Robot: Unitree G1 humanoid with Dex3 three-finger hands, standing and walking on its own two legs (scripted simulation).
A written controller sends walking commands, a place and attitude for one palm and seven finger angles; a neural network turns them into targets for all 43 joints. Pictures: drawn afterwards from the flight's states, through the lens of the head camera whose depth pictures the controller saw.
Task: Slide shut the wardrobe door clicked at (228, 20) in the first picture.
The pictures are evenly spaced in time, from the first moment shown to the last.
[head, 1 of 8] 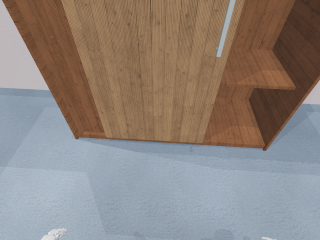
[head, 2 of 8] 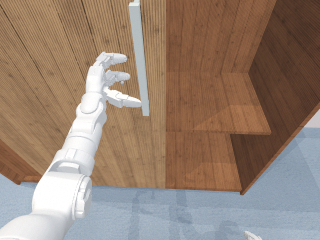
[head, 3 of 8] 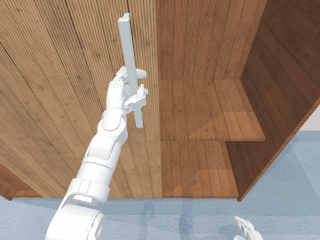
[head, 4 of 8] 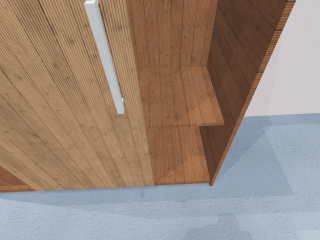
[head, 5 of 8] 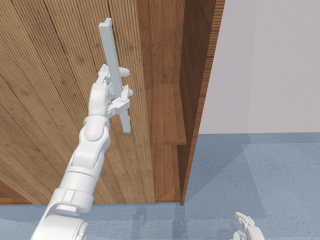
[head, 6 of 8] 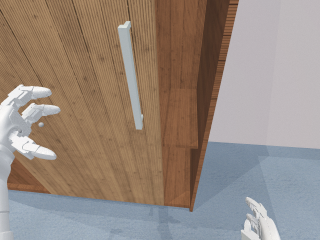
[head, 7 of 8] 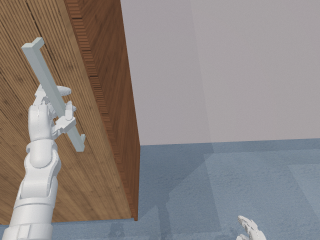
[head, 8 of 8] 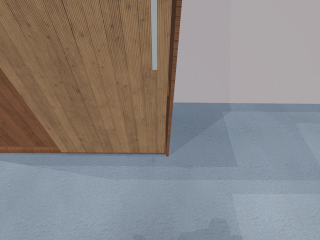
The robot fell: no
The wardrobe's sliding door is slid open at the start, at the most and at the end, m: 0.47 0.47 0.01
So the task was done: yes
